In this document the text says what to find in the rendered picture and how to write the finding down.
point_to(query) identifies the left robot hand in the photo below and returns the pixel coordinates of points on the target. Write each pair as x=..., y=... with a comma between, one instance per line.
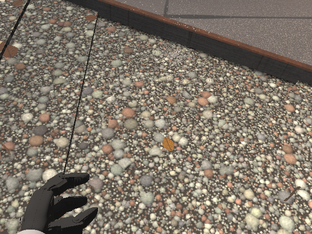
x=43, y=209

